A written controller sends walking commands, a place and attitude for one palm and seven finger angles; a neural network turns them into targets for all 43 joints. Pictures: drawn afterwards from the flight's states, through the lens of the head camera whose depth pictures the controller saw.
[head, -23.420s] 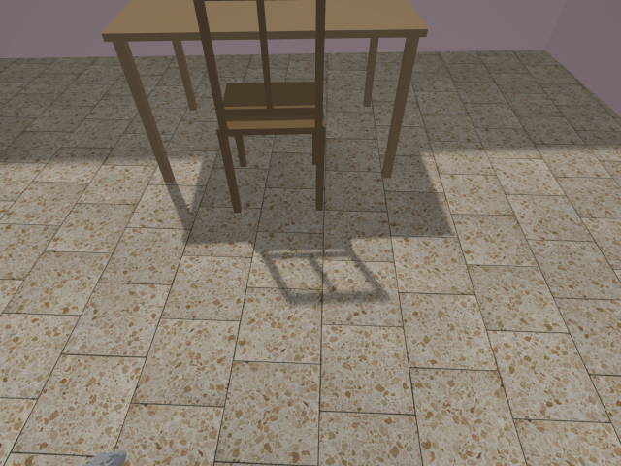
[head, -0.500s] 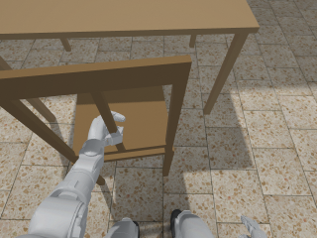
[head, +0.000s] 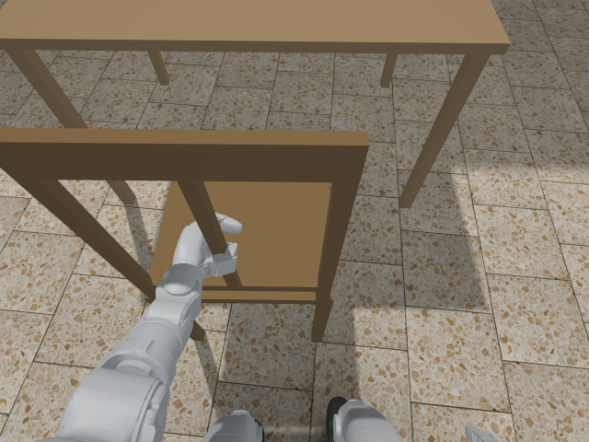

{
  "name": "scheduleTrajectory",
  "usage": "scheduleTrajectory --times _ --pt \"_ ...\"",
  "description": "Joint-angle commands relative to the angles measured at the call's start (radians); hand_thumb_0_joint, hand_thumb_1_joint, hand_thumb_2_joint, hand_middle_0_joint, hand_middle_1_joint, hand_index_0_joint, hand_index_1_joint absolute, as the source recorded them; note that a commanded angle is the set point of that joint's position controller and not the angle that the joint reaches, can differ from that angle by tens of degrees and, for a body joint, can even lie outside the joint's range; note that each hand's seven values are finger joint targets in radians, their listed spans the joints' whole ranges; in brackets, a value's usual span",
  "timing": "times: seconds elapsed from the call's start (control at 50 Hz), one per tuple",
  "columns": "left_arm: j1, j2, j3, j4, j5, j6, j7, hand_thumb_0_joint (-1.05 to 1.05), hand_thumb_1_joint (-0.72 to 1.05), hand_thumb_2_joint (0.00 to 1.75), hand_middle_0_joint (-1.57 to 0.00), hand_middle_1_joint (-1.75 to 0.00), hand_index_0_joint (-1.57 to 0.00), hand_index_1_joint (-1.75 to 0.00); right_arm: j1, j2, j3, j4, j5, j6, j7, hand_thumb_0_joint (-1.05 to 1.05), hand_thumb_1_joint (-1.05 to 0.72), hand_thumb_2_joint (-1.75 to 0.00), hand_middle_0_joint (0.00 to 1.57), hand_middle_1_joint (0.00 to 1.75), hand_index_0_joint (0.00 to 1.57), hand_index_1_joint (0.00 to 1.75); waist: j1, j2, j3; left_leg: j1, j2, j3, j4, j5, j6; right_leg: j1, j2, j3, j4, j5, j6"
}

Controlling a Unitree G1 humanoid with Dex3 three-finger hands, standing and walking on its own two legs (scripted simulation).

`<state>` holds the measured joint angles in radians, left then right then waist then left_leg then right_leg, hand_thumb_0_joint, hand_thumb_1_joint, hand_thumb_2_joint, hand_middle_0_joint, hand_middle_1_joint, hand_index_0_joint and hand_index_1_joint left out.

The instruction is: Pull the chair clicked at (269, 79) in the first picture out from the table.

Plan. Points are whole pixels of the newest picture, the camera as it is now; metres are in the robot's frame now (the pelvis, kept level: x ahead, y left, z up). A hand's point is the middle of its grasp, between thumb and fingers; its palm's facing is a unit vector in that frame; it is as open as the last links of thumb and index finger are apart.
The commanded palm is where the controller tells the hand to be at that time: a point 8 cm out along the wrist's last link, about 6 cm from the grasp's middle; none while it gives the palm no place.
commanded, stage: step backward, pulling the chair out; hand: left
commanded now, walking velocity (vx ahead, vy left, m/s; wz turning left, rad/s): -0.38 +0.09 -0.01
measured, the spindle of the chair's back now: (216, 242) +0.39 +0.13 -0.05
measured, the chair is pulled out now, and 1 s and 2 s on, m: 0.30 0.40 0.49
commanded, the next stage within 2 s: none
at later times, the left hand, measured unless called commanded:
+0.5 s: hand (218, 296) +0.31 +0.12 -0.06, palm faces +0.00 -0.98 -0.19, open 5.6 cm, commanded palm +0.32 +0.18 -0.05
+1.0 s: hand (212, 319) +0.28 +0.13 -0.06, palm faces -0.03 -0.98 -0.18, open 5.5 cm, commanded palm +0.29 +0.18 -0.05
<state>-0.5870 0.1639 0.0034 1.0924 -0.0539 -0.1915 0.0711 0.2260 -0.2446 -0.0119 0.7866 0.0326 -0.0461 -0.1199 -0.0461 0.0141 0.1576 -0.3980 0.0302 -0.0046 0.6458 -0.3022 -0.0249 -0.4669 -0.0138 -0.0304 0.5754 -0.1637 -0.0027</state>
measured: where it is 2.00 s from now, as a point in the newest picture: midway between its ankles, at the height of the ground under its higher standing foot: outside the picture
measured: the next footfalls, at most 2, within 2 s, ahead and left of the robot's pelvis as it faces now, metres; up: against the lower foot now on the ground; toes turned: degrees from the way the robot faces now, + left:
right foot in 0.70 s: +0.03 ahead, -0.13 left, +0.00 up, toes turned -2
right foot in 1.88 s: -0.09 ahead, -0.14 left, +0.00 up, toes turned -3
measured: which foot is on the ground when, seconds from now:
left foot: down 0.00-1.00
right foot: down 0.00-0.60, up 0.62-0.68, down 0.70-1.00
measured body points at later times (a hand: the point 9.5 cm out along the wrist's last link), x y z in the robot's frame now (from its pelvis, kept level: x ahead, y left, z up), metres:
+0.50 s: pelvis -0.06 +0.00 -0.01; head +0.01 -0.01 +0.43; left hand +0.31 +0.18 -0.05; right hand +0.01 -0.26 -0.15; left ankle -0.02 +0.13 -0.71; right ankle +0.06 -0.12 -0.72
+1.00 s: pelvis -0.10 +0.01 +0.00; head -0.02 +0.01 +0.44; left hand +0.27 +0.18 -0.04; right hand -0.04 -0.27 -0.13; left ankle -0.05 +0.13 -0.72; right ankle +0.00 -0.13 -0.72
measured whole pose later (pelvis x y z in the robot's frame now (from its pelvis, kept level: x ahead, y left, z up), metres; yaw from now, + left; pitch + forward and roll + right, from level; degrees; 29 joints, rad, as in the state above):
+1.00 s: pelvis -0.10 +0.01 +0.00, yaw -1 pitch +3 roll +0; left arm -0.59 0.19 0.04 1.13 -0.04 -0.20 0.09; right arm 0.22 -0.26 0.00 0.77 0.04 -0.05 -0.14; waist -0.07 0.00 0.13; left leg -0.45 0.02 0.04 0.64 -0.24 0.01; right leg -0.51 -0.03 0.01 0.58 -0.16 0.03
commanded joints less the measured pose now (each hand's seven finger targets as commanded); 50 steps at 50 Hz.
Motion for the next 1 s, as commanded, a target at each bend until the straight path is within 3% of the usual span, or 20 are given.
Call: scheduleTrajectory --times 0.0,0.04,0.06,0.12,0.18,0.22,0.28,0.32,0.36,0.4,0.46,0.52,0.58,0.64,0.66,0.7,0.76,0.88,0.92,0.98 --pt "-0.367 0.215 0.036 -0.193 0.026 -0.088 0.021 0.00 0.90 0.90 -0.50 -1.45 -0.50 -1.45 0.075 -0.143 -0.050 -0.058 0.009 -0.020 -0.018 0.00 -0.90 -0.90 0.20 0.30 0.20 0.30 -0.005 -0.064 -0.570 0.083 0.041 -0.029 0.052 0.042 -0.019 0.323 -0.250 0.219 -0.115 0.415 -0.055" --pt "-0.337 0.231 0.051 -0.160 0.025 -0.084 0.024 0.00 0.90 0.90 -0.50 -1.45 -0.50 -1.45 0.060 -0.141 -0.042 -0.065 0.014 -0.028 -0.022 0.00 -0.90 -0.90 0.20 0.30 0.20 0.30 0.008 -0.148 -0.529 0.066 0.002 -0.031 0.076 -0.165 -0.009 0.243 -0.280 0.235 -0.213 0.103 -0.061" --pt "-0.324 0.228 0.046 -0.163 0.022 -0.080 0.026 0.00 0.90 0.90 -0.50 -1.45 -0.50 -1.45 0.060 -0.151 -0.038 -0.061 0.011 -0.032 -0.025 0.00 -0.90 -0.90 0.20 0.30 0.20 0.30 0.005 -0.117 -0.500 0.097 0.004 -0.031 0.038 -0.144 -0.003 0.193 -0.265 0.207 -0.225 0.021 -0.058" --pt "-0.348 0.194 0.027 -0.187 0.025 -0.099 0.027 0.00 0.90 0.90 -0.50 -1.45 -0.50 -1.45 0.044 -0.158 -0.026 -0.083 0.004 -0.038 -0.031 0.00 -0.90 -0.90 0.20 0.30 0.20 0.30 0.001 0.007 -0.466 0.088 0.095 -0.096 -0.186 -0.026 0.045 0.135 -0.108 0.077 -0.112 -0.160 0.026" --pt "-0.380 0.175 0.023 -0.216 0.017 -0.102 0.030 0.00 0.90 0.90 -0.50 -1.45 -0.50 -1.45 0.027 -0.154 -0.027 -0.110 0.005 -0.040 -0.032 0.00 -0.90 -0.90 0.20 0.30 0.20 0.30 0.020 0.146 -0.433 -0.045 0.226 -0.200 -0.267 0.007 0.115 0.199 -0.023 0.041 0.134 -0.173 0.019" --pt "-0.401 0.172 0.027 -0.219 0.016 -0.103 0.023 0.00 0.90 0.90 -0.50 -1.45 -0.50 -1.45 0.045 -0.144 -0.034 -0.094 0.003 -0.041 -0.032 0.00 -0.90 -0.90 0.20 0.30 0.20 0.30 0.006 0.106 -0.461 0.024 0.239 -0.185 -0.185 0.234 0.126 0.223 -0.020 0.047 0.125 -0.085 0.024" --pt "-0.381 0.168 0.020 -0.189 0.031 -0.093 0.018 0.00 0.90 0.90 -0.50 -1.45 -0.50 -1.45 0.045 -0.141 -0.037 -0.083 -0.001 -0.044 -0.025 0.00 -0.90 -0.90 0.20 0.30 0.20 0.30 0.003 0.075 -0.431 -0.024 0.202 -0.139 -0.141 0.238 0.089 0.270 -0.052 0.079 0.072 0.022 0.010" --pt "-0.371 0.202 0.035 -0.202 0.034 -0.093 0.024 0.00 0.90 0.90 -0.50 -1.45 -0.50 -1.45 0.023 -0.140 -0.038 -0.096 0.002 -0.043 -0.021 0.00 -0.90 -0.90 0.20 0.30 0.20 0.30 0.018 0.092 -0.385 -0.147 0.164 -0.102 -0.138 -0.055 0.068 0.251 -0.091 0.130 0.056 -0.166 -0.014" --pt "-0.333 0.247 0.057 -0.201 0.031 -0.093 0.035 0.00 0.90 0.90 -0.50 -1.45 -0.50 -1.45 0.051 -0.144 -0.043 -0.094 0.007 -0.047 -0.021 0.00 -0.90 -0.90 0.20 0.30 0.20 0.30 0.021 -0.058 -0.381 -0.122 0.059 -0.057 0.002 -0.268 0.033 0.134 -0.177 0.267 -0.121 -0.357 -0.060" --pt "-0.304 0.256 0.059 -0.159 0.035 -0.088 0.043 0.00 0.90 0.90 -0.50 -1.45 -0.50 -1.45 0.084 -0.133 -0.040 -0.069 0.006 -0.052 -0.013 0.00 -0.90 -0.90 0.20 0.30 0.20 0.30 0.014 -0.213 -0.437 0.048 -0.035 0.002 0.217 -0.212 -0.003 0.035 -0.300 0.352 -0.346 -0.469 -0.089" --pt "-0.298 0.235 0.068 -0.127 0.030 -0.079 0.037 0.00 0.90 0.90 -0.50 -1.45 -0.50 -1.45 0.080 -0.133 -0.022 -0.045 0.004 -0.060 -0.006 0.00 -0.90 -0.90 0.20 0.30 0.20 0.30 0.009 -0.218 -0.461 0.072 -0.022 -0.036 0.222 -0.207 -0.002 0.113 -0.301 0.263 -0.286 -0.183 -0.103" --pt "-0.308 0.214 0.057 -0.119 0.026 -0.081 0.031 0.00 0.90 0.90 -0.50 -1.45 -0.50 -1.45 0.101 -0.145 -0.014 -0.032 0.008 -0.066 -0.016 0.00 -0.90 -0.90 0.20 0.30 0.20 0.30 -0.004 -0.135 -0.433 0.128 0.023 -0.032 -0.155 -0.096 0.021 0.125 -0.193 0.142 -0.170 -0.101 -0.013" --pt "-0.372 0.159 0.015 -0.199 0.018 -0.090 0.027 0.00 0.90 0.90 -0.50 -1.45 -0.50 -1.45 0.047 -0.157 -0.021 -0.090 0.001 -0.055 -0.021 0.00 -0.90 -0.90 0.20 0.30 0.20 0.30 0.024 0.199 -0.412 -0.044 0.238 -0.229 -0.291 0.003 0.121 0.205 -0.039 0.039 0.156 -0.179 0.022" --pt "-0.405 0.154 0.029 -0.183 0.021 -0.082 0.021 0.00 0.90 0.90 -0.50 -1.45 -0.50 -1.45 0.084 -0.155 -0.037 -0.064 -0.002 -0.048 -0.018 0.00 -0.90 -0.90 0.20 0.30 0.20 0.30 0.015 0.059 -0.450 0.126 0.235 -0.199 -0.090 0.538 0.110 0.215 -0.046 0.071 0.063 0.068 0.007" --pt "-0.393 0.170 0.037 -0.172 0.022 -0.074 0.020 0.00 0.90 0.90 -0.50 -1.45 -0.50 -1.45 0.093 -0.160 -0.043 -0.058 0.000 -0.048 -0.018 0.00 -0.90 -0.90 0.20 0.30 0.20 0.30 0.006 0.005 -0.472 0.141 0.212 -0.166 -0.057 0.562 0.079 0.258 -0.064 0.084 0.026 0.231 0.006" --pt "-0.409 0.152 0.001 -0.196 0.039 -0.084 0.014 0.00 0.90 0.90 -0.50 -1.45 -0.50 -1.45 0.091 -0.153 -0.040 -0.057 -0.007 -0.040 -0.008 0.00 -0.90 -0.90 0.20 0.30 0.20 0.30 -0.006 0.087 -0.462 0.103 0.169 -0.111 -0.060 0.483 0.019 0.272 -0.131 0.124 0.024 0.401 -0.024" --pt "-0.375 0.231 0.051 -0.177 0.027 -0.084 0.023 0.00 0.90 0.90 -0.50 -1.45 -0.50 -1.45 0.100 -0.157 -0.050 -0.045 0.004 -0.026 -0.024 0.00 -0.90 -0.90 0.20 0.30 0.20 0.30 -0.008 0.008 -0.586 0.131 0.117 -0.065 0.001 0.366 -0.007 0.328 -0.189 0.174 -0.004 0.546 -0.045" --pt "-0.328 0.253 0.071 -0.147 0.023 -0.070 0.028 0.00 0.90 0.90 -0.50 -1.45 -0.50 -1.45 0.071 -0.152 -0.036 -0.071 0.011 -0.024 -0.029 0.00 -0.90 -0.90 0.20 0.30 0.20 0.30 0.004 -0.087 -0.503 0.103 0.050 -0.056 -0.055 -0.066 0.012 0.178 -0.208 0.188 -0.178 -0.025 -0.029" --pt "-0.348 0.227 0.056 -0.160 0.029 -0.085 0.028 0.00 0.90 0.90 -0.50 -1.45 -0.50 -1.45 0.060 -0.160 -0.033 -0.088 0.007 -0.032 -0.030 0.00 -0.90 -0.90 0.20 0.30 0.20 0.30 0.005 0.002 -0.468 0.099 0.104 -0.090 -0.156 -0.024 0.038 0.129 -0.123 0.119 -0.125 -0.155 0.007" --pt "-0.390 0.211 0.055 -0.192 0.021 -0.092 0.029 0.00 0.90 0.90 -0.50 -1.45 -0.50 -1.45 0.044 -0.154 -0.032 -0.094 0.004 -0.035 -0.033 0.00 -0.90 -0.90 0.20 0.30 0.20 0.30 0.020 0.145 -0.462 0.033 0.238 -0.197 -0.228 0.174 0.106 0.186 -0.029 0.049 0.116 -0.099 0.017"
